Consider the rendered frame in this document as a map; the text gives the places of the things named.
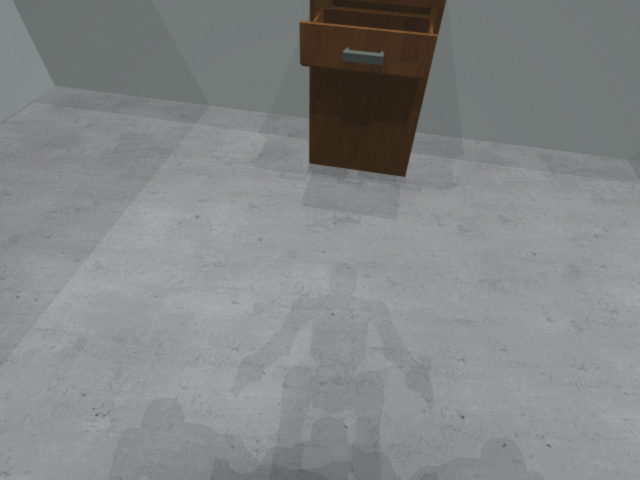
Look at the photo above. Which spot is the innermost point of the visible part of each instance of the handle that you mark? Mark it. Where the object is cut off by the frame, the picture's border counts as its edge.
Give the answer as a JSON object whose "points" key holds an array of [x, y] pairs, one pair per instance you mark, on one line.
{"points": [[363, 57]]}

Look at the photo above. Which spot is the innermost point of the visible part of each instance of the drawer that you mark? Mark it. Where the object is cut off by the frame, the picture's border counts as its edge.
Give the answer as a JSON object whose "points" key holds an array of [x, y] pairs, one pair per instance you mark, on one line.
{"points": [[408, 42]]}

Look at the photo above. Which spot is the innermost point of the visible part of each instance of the cabinet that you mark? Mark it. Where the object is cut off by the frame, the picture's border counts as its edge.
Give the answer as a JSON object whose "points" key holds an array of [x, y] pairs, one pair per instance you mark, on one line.
{"points": [[364, 121]]}

